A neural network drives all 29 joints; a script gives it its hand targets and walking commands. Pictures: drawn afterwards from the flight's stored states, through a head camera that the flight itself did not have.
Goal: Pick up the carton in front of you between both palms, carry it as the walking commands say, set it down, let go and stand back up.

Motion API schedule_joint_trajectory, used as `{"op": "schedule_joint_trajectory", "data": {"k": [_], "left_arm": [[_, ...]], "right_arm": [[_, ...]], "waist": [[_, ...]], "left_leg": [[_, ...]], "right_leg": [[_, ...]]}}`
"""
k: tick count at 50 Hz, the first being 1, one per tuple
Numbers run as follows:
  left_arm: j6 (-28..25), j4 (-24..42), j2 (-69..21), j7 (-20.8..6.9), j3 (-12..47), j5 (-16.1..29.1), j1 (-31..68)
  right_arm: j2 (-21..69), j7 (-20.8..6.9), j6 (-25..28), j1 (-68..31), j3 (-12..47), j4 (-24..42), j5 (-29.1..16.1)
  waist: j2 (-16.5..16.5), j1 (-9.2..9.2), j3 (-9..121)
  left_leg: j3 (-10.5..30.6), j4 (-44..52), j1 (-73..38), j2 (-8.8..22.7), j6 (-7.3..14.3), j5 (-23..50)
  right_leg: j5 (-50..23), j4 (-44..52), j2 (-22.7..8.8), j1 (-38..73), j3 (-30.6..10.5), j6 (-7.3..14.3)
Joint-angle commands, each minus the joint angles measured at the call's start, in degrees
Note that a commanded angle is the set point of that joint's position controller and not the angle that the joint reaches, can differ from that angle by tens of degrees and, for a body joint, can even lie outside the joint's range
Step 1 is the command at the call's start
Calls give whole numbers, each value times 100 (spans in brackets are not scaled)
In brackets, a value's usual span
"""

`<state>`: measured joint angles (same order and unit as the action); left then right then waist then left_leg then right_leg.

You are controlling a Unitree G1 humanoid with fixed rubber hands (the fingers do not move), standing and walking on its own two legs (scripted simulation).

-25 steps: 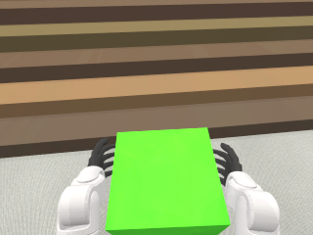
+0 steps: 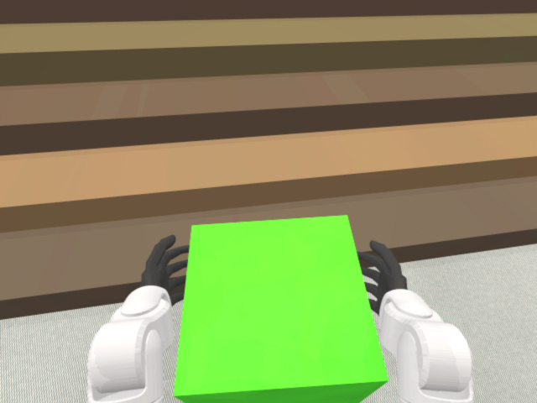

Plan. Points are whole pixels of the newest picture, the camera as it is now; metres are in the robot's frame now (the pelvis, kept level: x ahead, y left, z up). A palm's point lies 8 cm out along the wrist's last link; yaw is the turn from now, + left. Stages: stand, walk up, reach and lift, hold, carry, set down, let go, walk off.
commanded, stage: carry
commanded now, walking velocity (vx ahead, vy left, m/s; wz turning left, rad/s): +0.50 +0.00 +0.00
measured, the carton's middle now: (276, 325) +0.24 -0.01 -0.01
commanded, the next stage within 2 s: none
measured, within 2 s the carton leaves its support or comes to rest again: neither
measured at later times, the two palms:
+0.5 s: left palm (200, 84) +0.66 +0.13 +0.13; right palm (349, 85) +0.68 -0.17 +0.13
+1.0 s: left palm (215, 13) +1.03 +0.13 +0.13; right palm (328, 15) +1.01 -0.17 +0.14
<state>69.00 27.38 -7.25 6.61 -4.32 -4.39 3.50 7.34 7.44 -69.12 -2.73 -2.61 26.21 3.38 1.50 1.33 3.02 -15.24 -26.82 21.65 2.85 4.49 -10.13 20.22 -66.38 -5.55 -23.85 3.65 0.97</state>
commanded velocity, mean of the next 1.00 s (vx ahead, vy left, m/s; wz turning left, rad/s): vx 0.50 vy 0.00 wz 0.00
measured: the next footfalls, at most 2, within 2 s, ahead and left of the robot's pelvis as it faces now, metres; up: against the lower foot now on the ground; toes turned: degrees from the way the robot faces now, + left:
right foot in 0.34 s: +0.42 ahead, -0.11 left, +0.00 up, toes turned -8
left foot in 0.74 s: +0.57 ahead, +0.07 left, +0.00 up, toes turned +7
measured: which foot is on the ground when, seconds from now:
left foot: down 0.00-0.36, up 0.38-0.72, down 0.74-1.00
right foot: up 0.00-0.32, down 0.34-0.82, up 0.84-1.00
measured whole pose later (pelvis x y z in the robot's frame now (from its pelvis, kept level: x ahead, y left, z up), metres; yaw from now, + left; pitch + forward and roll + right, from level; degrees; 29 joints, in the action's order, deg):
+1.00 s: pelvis +0.65 +0.00 +0.00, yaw +3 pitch +7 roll -2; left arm 70.9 16.0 -5.5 8.6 -16.4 -3.8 38.1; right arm 5.8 10.8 -70.5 -37.6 -15.7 14.9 1.3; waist 0.8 7.2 -4.6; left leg -4.3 -23.2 8.7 -0.8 4.0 -21.3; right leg 35.0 -107.5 2.8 -55.7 2.5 6.4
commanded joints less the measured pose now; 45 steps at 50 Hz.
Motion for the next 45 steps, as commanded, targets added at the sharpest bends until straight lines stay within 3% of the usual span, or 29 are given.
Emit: {"op": "schedule_joint_trajectory", "data": {"k": [1,8,14,15,16,17,18,19,20,21,22,23,24,26,29,32,33,36,37,38,39,40,41,42,43,44,45], "left_arm": [[-160,493,-5236,-1076,4170,1927,2210],[-95,491,-4580,-844,4006,1781,2547],[212,99,-3295,-509,3485,1963,4172],[254,-98,-3118,-434,3313,1974,4401],[287,-324,-2974,-353,3107,1975,4550],[315,-573,-2830,-271,2895,1982,4691],[354,-753,-2695,-191,2716,1992,4860],[349,-927,-2518,-107,2531,2003,5239],[378,-1052,-2717,-70,2547,2149,5414],[356,-995,-2925,-68,2541,2246,5795],[328,-979,-3223,-92,2578,2340,6180],[285,-946,-3520,-133,2623,2415,6592],[242,-984,-3745,-178,2642,2454,6937],[180,-1147,-4075,-266,2635,2458,7267],[162,-1389,-4294,-346,2603,2385,7402],[166,-1464,-4446,-405,2588,2314,7446],[174,-1439,-4468,-420,2588,2285,7444],[208,-1351,-4512,-454,2625,2210,7273],[229,-1336,-4510,-460,2679,2188,7249],[251,-1282,-4576,-473,2755,2190,7354],[255,-1270,-4579,-480,2785,2206,7448],[246,-1243,-4617,-469,2847,2247,7479],[217,-1224,-4640,-466,2931,2259,7604],[223,-1249,-4700,-455,2977,2219,7498],[232,-1514,-4638,-419,2839,2124,7233],[206,-1459,-4543,-362,2747,1995,7064],[190,-1227,-4577,-319,2681,1923,7197]], "right_arm": [[5264,-1149,243,-2663,4042,890,-2052],[4384,-1089,144,-2951,3859,876,-2071],[3151,-562,-94,-4265,3249,312,-1871],[3005,-456,-143,-4547,3134,147,-1845],[2890,-350,-192,-4864,3033,5,-1846],[2797,-244,-243,-5126,2935,-141,-1845],[2665,-137,-296,-5388,2798,-300,-1840],[2743,-43,-347,-5637,2678,-350,-1873],[2754,23,-366,-5944,2538,-453,-1896],[2960,54,-358,-6315,2520,-506,-1969],[3219,51,-324,-6653,2469,-581,-2010],[3472,27,-285,-6873,2386,-720,-2014],[3678,-9,-244,-7069,2336,-865,-1988],[3938,-74,-188,-7271,2347,-1169,-1909],[4229,-123,-140,-7281,2313,-1603,-1747],[4466,-182,-132,-7329,2306,-1702,-1674],[4489,-201,-141,-7268,2285,-1684,-1619],[4586,-277,-184,-7167,2299,-1596,-1551],[4558,-300,-204,-7107,2300,-1599,-1534],[4507,-307,-204,-7097,2286,-1628,-1490],[4491,-323,-223,-7044,2290,-1628,-1468],[4482,-348,-229,-7013,2307,-1551,-1497],[4470,-392,-218,-6912,2320,-1437,-1573],[4331,-407,-222,-6734,2367,-1466,-1660],[4342,-408,-203,-6798,2440,-1561,-1699],[4426,-427,-180,-6800,2556,-1401,-1841],[4591,-453,-122,-7196,2716,-996,-1999]], "waist": [[-715,-43,1812],[-917,-14,1098],[-1024,25,629],[-1033,-56,725],[-907,-267,981],[-499,-452,1382],[327,-674,1852],[1810,-540,2273],[1847,-417,2298],[1448,-456,2276],[636,-488,2240],[227,-460,2193],[246,-408,2310],[356,-391,2435],[405,-439,2465],[501,-543,2354],[758,-552,2458],[815,-683,2427],[738,-684,2392],[512,-681,2365],[241,-504,2418],[130,169,2670],[-250,807,2667],[-1803,557,2316],[-2233,572,3157],[-1206,688,3316],[-659,633,3105]], "left_leg": [[2015,1539,-2349,1576,245,476],[984,1658,-2472,1158,350,978],[651,1246,-2277,1138,268,1219],[563,883,-2250,1092,218,1627],[300,148,-2113,917,100,2154],[117,-1083,-1723,585,-57,2292],[200,-2664,-901,415,-206,988],[631,-4333,1042,-513,-395,-1354],[1349,-5136,1700,-397,-227,-1901],[1512,-5452,1944,-146,-49,-1739],[1548,-5327,1980,10,15,-1424],[1612,-5000,1889,182,28,-1129],[1612,-4707,1694,234,-1,-936],[1437,-4271,1653,152,-91,-823],[1238,-3354,2022,50,-187,-756],[975,-2334,2065,-56,-203,-311],[797,-2434,1887,-189,-139,-315],[720,-2651,2547,-241,67,-580],[756,-2469,2584,-242,119,-559],[471,-2194,2512,-542,102,-624],[197,-928,1453,-794,73,-115],[194,809,-256,-833,-58,1373],[598,1524,-2698,-240,-57,3013],[2130,14,-5064,1006,279,8043],[2991,-894,-6493,1758,1081,10404],[3133,-703,-6363,1788,1206,8761],[3301,-420,-5869,1797,1316,6300]], "right_leg": [[-574,385,-215,-1119,-122,75],[-1454,2477,-17,-1502,476,-69],[-1840,3349,139,-810,630,240],[-1677,3396,247,-429,750,322],[-1501,3597,505,324,1025,350],[-1075,3681,751,1413,1105,331],[-319,3943,-207,2383,-177,389],[419,4721,-1652,3572,-3224,1306],[100,5154,-1699,3707,-3654,1363],[-686,4843,-1568,3563,-3013,1316],[-1423,4613,-1410,3297,-2432,1236],[-1929,4554,-1317,2967,-1942,1127],[-2055,4588,-1221,2827,-1603,1018],[-2575,4575,-1116,2803,-1170,1052],[-3212,4466,-1038,3157,-851,1168],[-3942,4243,-797,3410,-435,1121],[-4185,4084,-761,3426,-294,1143],[-5374,3562,-853,4161,-434,1207],[-5715,3320,-829,4279,-398,1129],[-6680,2870,-530,4485,-151,971],[-7769,2179,-211,4012,258,724],[-7659,1116,-145,3210,438,588],[-5403,-125,-32,1174,443,307],[363,-1649,820,-2019,449,174],[1087,-3024,1157,-3245,-243,212],[791,-3583,1127,-3646,-618,310],[644,-3851,922,-4038,-732,338]]}}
